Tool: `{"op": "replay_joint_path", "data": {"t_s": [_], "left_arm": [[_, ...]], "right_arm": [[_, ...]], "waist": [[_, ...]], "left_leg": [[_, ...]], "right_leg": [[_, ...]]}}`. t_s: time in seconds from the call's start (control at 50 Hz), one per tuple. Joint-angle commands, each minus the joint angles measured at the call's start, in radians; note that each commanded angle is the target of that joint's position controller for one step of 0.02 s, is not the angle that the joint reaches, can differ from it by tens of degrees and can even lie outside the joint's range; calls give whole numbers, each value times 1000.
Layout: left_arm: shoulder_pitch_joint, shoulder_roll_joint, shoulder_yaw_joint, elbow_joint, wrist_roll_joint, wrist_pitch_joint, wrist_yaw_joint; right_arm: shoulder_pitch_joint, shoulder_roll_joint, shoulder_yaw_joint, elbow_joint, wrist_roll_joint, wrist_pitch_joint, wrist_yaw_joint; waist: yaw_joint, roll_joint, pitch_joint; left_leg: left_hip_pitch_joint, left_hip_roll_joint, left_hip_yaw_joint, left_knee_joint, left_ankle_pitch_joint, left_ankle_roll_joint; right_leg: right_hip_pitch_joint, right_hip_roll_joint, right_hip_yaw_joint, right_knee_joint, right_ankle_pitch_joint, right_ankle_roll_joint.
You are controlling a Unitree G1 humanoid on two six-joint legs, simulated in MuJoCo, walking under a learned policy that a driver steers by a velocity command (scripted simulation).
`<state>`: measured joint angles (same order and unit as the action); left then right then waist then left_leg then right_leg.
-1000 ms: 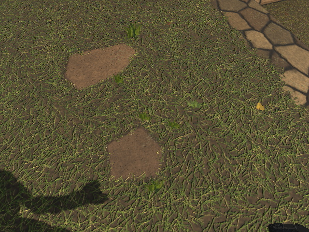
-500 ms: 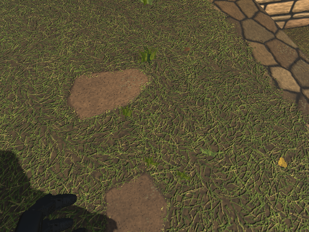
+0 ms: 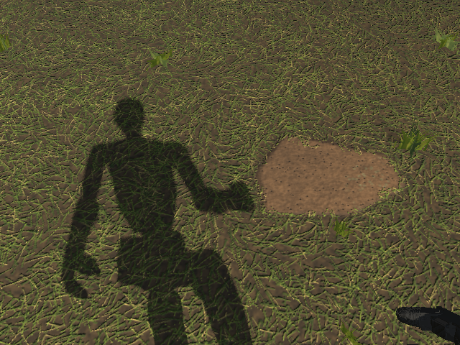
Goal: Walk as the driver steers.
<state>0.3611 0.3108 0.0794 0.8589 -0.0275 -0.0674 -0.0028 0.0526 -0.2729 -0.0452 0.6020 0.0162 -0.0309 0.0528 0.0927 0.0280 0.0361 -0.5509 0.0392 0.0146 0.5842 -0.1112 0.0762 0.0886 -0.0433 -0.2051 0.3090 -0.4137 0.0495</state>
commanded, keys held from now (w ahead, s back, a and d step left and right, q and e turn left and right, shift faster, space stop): w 0.90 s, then w+e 0.10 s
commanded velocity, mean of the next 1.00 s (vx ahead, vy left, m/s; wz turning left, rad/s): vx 0.50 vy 0.00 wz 0.07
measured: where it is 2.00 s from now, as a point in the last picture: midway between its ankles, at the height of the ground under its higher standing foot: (297, 154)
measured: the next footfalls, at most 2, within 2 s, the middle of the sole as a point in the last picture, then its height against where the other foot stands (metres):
left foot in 0.02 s outside the picture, level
right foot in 0.54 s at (301, 339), level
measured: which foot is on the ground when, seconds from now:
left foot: up 0.00-0.00, down 0.02-0.56, up 0.58-1.00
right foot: down 0.00-0.02, up 0.04-0.52, down 0.54-1.00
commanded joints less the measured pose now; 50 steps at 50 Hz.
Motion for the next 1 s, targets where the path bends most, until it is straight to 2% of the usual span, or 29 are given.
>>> {"op": "replay_joint_path", "data": {"t_s": [0.02, 0.04, 0.06, 0.08, 0.1, 0.12, 0.14, 0.18, 0.22, 0.28, 0.34, 0.42, 0.48, 0.5, 0.52, 0.54, 0.56, 0.58, 0.6, 0.62, 0.64, 0.66, 0.68, 0.72, 0.76, 0.84, 0.92, 0.96, 1.0], "left_arm": [[-35, 160, 20, -55, 8, -4, 13], [68, 35, -28, -105, 41, -23, -1], [35, 84, -22, -79, 21, -49, -10], [-77, 147, 0, -112, -22, -56, -16], [-127, 129, -8, -129, -20, -60, -12], [-140, 122, -7, -122, 3, -57, -4], [-117, 122, -2, -114, 12, -45, -2], [-66, 86, -7, -94, 15, -20, -4], [-90, 66, -12, -101, 23, -6, 0], [-188, 46, -20, -127, 29, -8, -2], [-287, 28, -31, -147, 20, -20, -17], [-372, 45, -30, -181, 12, -27, -37], [-344, 71, -22, -184, 16, -32, -47], [-290, 87, -13, -171, 18, -34, -46], [-168, 120, 7, -133, 22, -34, -39], [-5, 181, 28, -99, 28, -33, -31], [80, 285, 52, -82, 35, -26, -29], [111, 200, 30, -76, 17, -25, -34], [37, 157, 13, -85, 15, -26, -32], [-36, 133, 5, -100, 21, -24, -29], [-90, 106, -4, -105, 29, -23, -31], [-121, 81, -13, -109, 39, -28, -31], [-137, 72, -15, -109, 40, -32, -31], [-131, 86, -10, -96, 33, -42, -28], [-111, 107, -4, -79, 31, -43, -19], [-68, 123, -1, -52, 22, -30, -4], [13, 139, 4, -10, 10, -15, 0], [33, 143, 7, 6, 5, -1, 4], [21, 157, 16, 9, 2, 10, 10]], "right_arm": [[320, -211, -93, 12, -3, -3, -22], [381, -339, -114, 23, -8, -4, -33], [421, -270, -91, 12, -3, -9, -31], [375, -223, -72, 25, -11, -18, -23], [310, -196, -64, 28, -7, -23, -23], [245, -157, -51, 28, -7, -26, -23], [203, -128, -41, 21, -17, -30, -22], [175, -122, -41, 24, -19, -43, -22], [180, -139, -46, 43, -17, -56, -27], [211, -146, -48, 74, -15, -57, -41], [251, -167, -52, 102, -10, -51, -49], [314, -186, -59, 151, 2, -41, -51], [314, -197, -66, 172, 6, -27, -58], [299, -202, -66, 173, 6, -22, -60], [293, -187, -59, 173, 2, -15, -62], [310, -142, -39, 159, -14, -13, -66], [446, -40, -7, 137, -16, -33, -59], [400, -87, -14, 150, -7, -52, -55], [305, -161, -35, 125, 21, -63, -48], [235, -159, -32, 107, 22, -66, -50], [202, -150, -33, 101, 6, -64, -53], [219, -141, -38, 106, -1, -55, -55], [245, -124, -37, 117, -2, -45, -56], [259, -97, -32, 127, -6, -31, -58], [198, -88, -29, 107, -12, -28, -61], [76, -57, -18, 83, -11, -41, -51], [-53, -49, -11, 47, -2, -53, -31], [-87, -59, -13, 28, 0, -62, -21], [-61, -86, -21, 30, -1, -71, -14]], "waist": [[-242, -69, -196], [-177, 193, -341], [-220, 138, -493], [-230, 82, -336], [-196, 60, -216], [-158, 30, -143], [-117, 51, -111], [-77, 58, -104], [-69, 42, -70], [-96, 28, -28], [-136, 31, 4], [-163, 36, 34], [-132, 52, 19], [-97, 59, -14], [-37, 43, -93], [22, -22, -236], [-23, -277, -374], [19, -279, -414], [14, -199, -256], [-7, -127, -162], [-34, -97, -90], [-69, -122, -69], [-89, -139, -68], [-103, -128, -60], [-95, -101, -33], [-54, -90, -7], [-3, -81, 30], [-7, -85, 44], [-39, -99, 31]], "left_leg": [[583, -38, -18, -40, 58, 83], [981, 264, -535, -63, -19, 261], [1010, 355, -808, -216, -73, 317], [902, 311, -630, -234, -46, 258], [745, 264, -489, -243, 20, 220], [606, 223, -389, -264, 93, 195], [494, 192, -324, -299, 151, 182], [395, 176, -275, -367, 162, 193], [356, 173, -223, -412, 188, 203], [371, 148, -152, -437, 178, 177], [379, 132, -104, -445, 115, 146], [483, 187, -126, -407, 79, 131], [570, 220, -142, -334, 186, 102], [580, 205, -127, -265, 320, 85], [560, 154, -88, -111, 458, 61], [424, 97, -38, 149, 332, 23], [9, -76, 0, 550, -133, -61], [-135, -97, -136, 678, -470, -60], [-227, -34, -140, 729, -411, -44], [-220, 20, -105, 691, -320, -34], [-190, 53, -91, 627, -253, -36], [-122, 84, -100, 575, -201, -38], [-73, 91, -97, 550, -174, -45], [-59, 96, -82, 501, -135, -64], [-113, 104, -79, 407, -53, -86], [-107, 84, -51, 156, 151, -97], [-78, 48, -29, 1, 204, -92], [-84, 36, -44, -50, 158, -79], [-30, 23, -54, -90, 96, -60]], "right_leg": [[-257, -171, 24, 442, 866, -109], [-701, -20, 38, 864, 118, -36], [-788, 37, 251, 1017, -196, -39], [-873, -13, 274, 1052, -133, -52], [-877, -55, 256, 989, -48, -61], [-838, -87, 247, 917, 16, -57], [-761, -110, 255, 871, 62, -54], [-684, -115, 251, 827, 117, -38], [-705, -115, 249, 756, 188, -16], [-747, -110, 250, 566, 364, -4], [-704, -72, 225, 372, 507, -12], [-712, -45, 231, 256, 488, -44], [-666, -26, 222, 210, 377, -86], [-581, 0, 195, 192, 351, -104], [-409, 34, 163, 178, 353, -131], [-134, -71, 270, 222, 406, -182], [248, -313, 734, 157, 222, -353], [284, -335, 963, -3, 28, -366], [170, -313, 829, -21, -45, -312], [27, -275, 706, -33, 10, -281], [-104, -240, 617, -62, 98, -275], [-190, -207, 553, -89, 178, -264], [-236, -186, 510, -115, 225, -265], [-274, -176, 440, -151, 322, -283], [-265, -178, 395, -176, 396, -293], [-229, -140, 296, -188, 441, -257], [-170, -162, 291, -165, 417, -252], [-114, -190, 324, -125, 435, -246], [-79, -212, 358, -72, 474, -230]]}}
